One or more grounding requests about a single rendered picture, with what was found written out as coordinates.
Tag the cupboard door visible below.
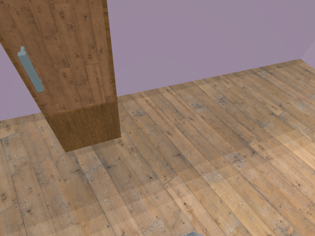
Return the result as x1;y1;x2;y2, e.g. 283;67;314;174
0;0;114;115

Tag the handle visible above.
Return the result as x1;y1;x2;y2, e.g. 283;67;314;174
18;46;44;92

